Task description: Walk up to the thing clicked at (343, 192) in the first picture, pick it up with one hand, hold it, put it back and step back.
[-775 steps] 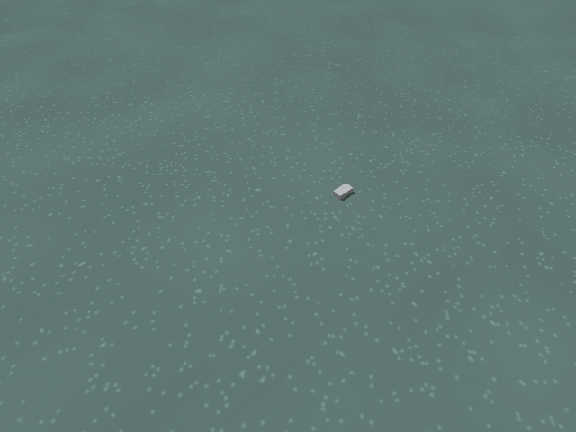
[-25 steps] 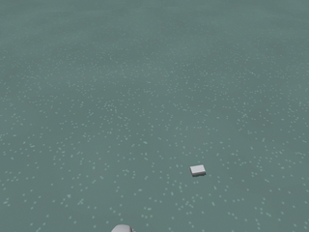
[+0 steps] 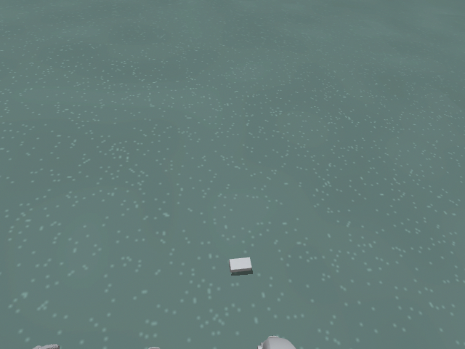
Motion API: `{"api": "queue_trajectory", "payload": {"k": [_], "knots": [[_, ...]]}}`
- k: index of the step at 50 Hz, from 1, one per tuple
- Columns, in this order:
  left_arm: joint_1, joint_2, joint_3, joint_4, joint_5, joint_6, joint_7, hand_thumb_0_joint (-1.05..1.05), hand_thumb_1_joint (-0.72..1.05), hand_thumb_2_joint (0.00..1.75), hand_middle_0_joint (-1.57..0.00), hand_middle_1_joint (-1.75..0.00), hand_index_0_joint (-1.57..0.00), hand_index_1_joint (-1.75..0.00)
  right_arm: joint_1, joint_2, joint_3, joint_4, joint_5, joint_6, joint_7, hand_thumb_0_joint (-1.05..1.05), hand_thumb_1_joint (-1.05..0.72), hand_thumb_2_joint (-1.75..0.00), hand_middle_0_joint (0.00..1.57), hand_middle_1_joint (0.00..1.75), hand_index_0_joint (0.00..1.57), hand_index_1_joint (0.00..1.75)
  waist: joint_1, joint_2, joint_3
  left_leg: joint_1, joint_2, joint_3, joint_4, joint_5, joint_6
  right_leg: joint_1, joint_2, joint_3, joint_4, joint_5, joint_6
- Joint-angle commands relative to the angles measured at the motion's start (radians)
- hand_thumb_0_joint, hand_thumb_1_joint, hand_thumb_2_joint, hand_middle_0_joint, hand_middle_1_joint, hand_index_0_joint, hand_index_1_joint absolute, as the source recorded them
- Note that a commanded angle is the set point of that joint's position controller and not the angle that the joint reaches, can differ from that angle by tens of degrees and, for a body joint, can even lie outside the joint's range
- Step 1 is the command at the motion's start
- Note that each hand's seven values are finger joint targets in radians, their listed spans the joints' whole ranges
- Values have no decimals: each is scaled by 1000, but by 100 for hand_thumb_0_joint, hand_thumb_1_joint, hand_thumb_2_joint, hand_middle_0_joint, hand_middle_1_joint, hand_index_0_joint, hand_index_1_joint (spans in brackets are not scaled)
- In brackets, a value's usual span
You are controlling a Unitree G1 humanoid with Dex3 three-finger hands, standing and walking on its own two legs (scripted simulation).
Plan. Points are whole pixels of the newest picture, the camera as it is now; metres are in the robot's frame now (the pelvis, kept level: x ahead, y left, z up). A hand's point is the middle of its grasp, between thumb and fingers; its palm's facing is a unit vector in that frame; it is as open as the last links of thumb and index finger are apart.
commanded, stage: walk up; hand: left
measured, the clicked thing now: (240, 264) +0.59 -0.12 -0.73
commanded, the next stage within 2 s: none
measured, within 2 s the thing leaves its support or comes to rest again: neither
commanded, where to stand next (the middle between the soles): +0.23 -0.41 m, yaw +6 degrees
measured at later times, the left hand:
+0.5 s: hand out of the picture +0.05 +0.03 -0.14, palm faces +0.06 -0.93 -0.35, open 7.4 cm
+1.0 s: hand (321, 343) +0.18 -0.19 -0.14, palm faces -0.02 -0.92 -0.40, open 7.4 cm
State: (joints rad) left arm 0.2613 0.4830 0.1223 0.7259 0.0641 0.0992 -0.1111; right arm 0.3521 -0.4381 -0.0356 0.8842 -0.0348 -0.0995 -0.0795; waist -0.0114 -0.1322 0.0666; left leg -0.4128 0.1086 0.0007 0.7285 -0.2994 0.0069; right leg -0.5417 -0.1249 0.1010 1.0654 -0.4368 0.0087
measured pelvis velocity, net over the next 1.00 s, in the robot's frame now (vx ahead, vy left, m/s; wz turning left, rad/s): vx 0.12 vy -0.46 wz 0.02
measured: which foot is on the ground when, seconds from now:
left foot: down 0.00-0.12, up 0.14-0.50, down 0.52-0.88, up 0.90-1.00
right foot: up 0.00-0.08, down 0.10-0.54, up 0.56-0.84, down 0.86-1.00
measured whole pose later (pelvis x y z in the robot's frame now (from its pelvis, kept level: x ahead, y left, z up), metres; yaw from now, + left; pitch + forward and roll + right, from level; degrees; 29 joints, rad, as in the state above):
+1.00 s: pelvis +0.12 -0.46 -0.01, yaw +1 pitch -2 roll +0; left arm 0.27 0.38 0.06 0.82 0.04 0.03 -0.04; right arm 0.26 -0.53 -0.08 0.97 -0.02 -0.02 -0.07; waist 0.00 0.03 0.08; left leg -0.57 0.07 -0.07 1.23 -0.49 0.03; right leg -0.41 -0.04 0.05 0.88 -0.44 0.05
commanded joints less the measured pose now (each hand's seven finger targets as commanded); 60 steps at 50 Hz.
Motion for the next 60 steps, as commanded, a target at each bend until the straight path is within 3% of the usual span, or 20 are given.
{"api": "queue_trajectory", "payload": {"k": [1,5,6,7,8,13,20,24,26,27,29,34,40,43,44,45,46,50,55,60], "knots": [[31,168,76,-68,-6,-9,2,0,90,90,-20,-30,-20,-30,-3,-417,-133,-44,-14,-10,-21,0,-90,-90,20,30,20,30,13,363,-33,-42,165,-253,-324,-371,204,-4,12,-79,-83,-52,6],[326,200,110,54,0,-26,19,0,90,90,-20,-30,-20,-30,-139,-298,-95,-50,-23,24,-30,0,-90,-90,20,30,20,30,212,63,-115,-357,-10,40,147,-371,78,472,98,-163,-448,27,-10],[376,266,117,52,21,-36,30,0,90,90,-20,-30,-20,-30,-140,-176,-55,-56,-8,33,-35,0,-90,-90,20,30,20,30,269,-242,-35,-566,-143,101,527,-415,28,400,-43,161,-632,-222,-38],[185,332,113,-25,15,-44,42,0,90,90,-20,-30,-20,-30,-109,-194,-74,-72,9,38,-55,0,-90,-90,20,30,20,30,162,-271,21,-581,-157,-30,617,-353,14,280,-168,501,-896,-330,-110],[30,374,122,-76,-5,-53,52,0,90,90,-20,-30,-20,-30,-82,-250,-93,-49,9,38,-64,0,-90,-90,20,30,20,30,87,-189,50,-504,-93,-74,629,-274,21,228,-229,594,-951,-417,-140],[5,194,72,-54,-2,-75,63,0,90,90,-20,-30,-20,-30,54,-258,-70,91,46,26,-38,0,-90,-90,20,30,20,30,44,-58,44,-310,-68,-26,419,-101,32,284,-62,150,-673,136,-126],[80,130,36,-92,13,-70,67,0,90,90,-20,-30,-20,-30,13,-214,-54,48,39,25,-27,0,-90,-90,20,30,20,30,98,-9,-25,-190,-117,16,138,-66,42,424,-98,134,-685,345,-130],[-8,121,21,-140,13,-61,73,0,90,90,-20,-30,-20,-30,160,-201,-66,67,46,25,-36,0,-90,-90,20,30,20,30,-7,60,-58,177,-102,46,-97,116,76,219,-32,12,-454,664,-33],[11,74,4,-166,1,-79,79,0,90,90,-20,-30,-20,-30,293,-263,-99,67,25,23,-55,0,-90,-90,20,30,20,30,-89,224,-157,526,62,-215,-238,288,203,-46,72,-85,-55,507,65],[65,61,12,-163,3,-73,78,0,90,90,-20,-30,-20,-30,263,-323,-123,18,11,22,-70,0,-90,-90,20,30,20,30,-80,339,-197,614,374,-647,-280,395,354,-258,164,-41,198,-141,123],[102,204,35,-122,4,-40,81,0,90,90,-20,-30,-20,-30,69,-386,-142,-30,53,18,-85,0,-90,-90,20,30,20,30,-10,184,-167,394,544,-727,-347,251,451,-219,66,140,444,-173,94],[42,161,58,-94,-10,-29,44,0,90,90,-20,-30,-20,-30,-28,-309,-109,-43,18,-5,-64,0,-90,-90,20,30,20,30,44,132,-2,-12,199,-168,-270,158,251,-36,73,110,289,51,5],[81,118,48,-35,-33,-28,18,0,90,90,-20,-30,-20,-30,-106,-392,-124,-40,-21,0,-15,0,-90,-90,20,30,20,30,57,369,-65,-102,88,-36,-235,-208,171,213,69,-139,-212,19,-1],[297,157,67,92,-26,-47,60,0,90,90,-20,-30,-20,-30,-118,-240,-81,-33,-28,41,6,0,-90,-90,20,30,20,30,175,58,-128,-279,-43,114,227,-391,88,455,145,-182,-405,35,8],[349,231,78,93,-11,-58,73,0,90,90,-20,-30,-20,-30,-132,-137,-47,-54,-17,52,6,0,-90,-90,20,30,20,30,215,-177,-66,-441,-109,117,497,-415,47,368,-17,168,-560,-223,-57],[179,311,73,28,-9,-77,88,0,90,90,-20,-30,-20,-30,-146,-139,-50,-84,1,49,-2,0,-90,-90,20,30,20,30,136,-246,-10,-456,-132,-58,607,-338,20,240,-184,601,-843,-256,-150],[0,381,80,-10,-26,-83,96,0,90,90,-20,-30,-20,-30,-147,-220,-74,-71,-1,45,-9,0,-90,-90,20,30,20,30,71,-162,20,-429,-58,-105,607,-264,12,210,-275,725,-894,-313,-232],[-21,268,46,56,-40,-138,124,0,90,90,-20,-30,-20,-30,-47,-223,-63,35,29,50,29,0,-90,-90,20,30,20,30,15,-50,35,-335,0,-101,487,-87,25,263,-147,337,-614,80,-172],[121,251,30,97,-60,-184,170,0,90,90,-20,-30,-20,-30,-122,-205,-82,-50,-14,103,66,0,-90,-90,20,30,20,30,44,47,-11,-310,-20,-143,429,-94,22,383,-207,286,-527,677,-218],[137,244,21,76,-66,-192,207,0,90,90,-20,-30,-20,-30,-181,-197,-107,-122,-9,135,87,0,-90,-90,20,30,20,30,41,74,-50,-291,-75,-161,482,-57,3,385,-194,213,-501,797,-187]]}}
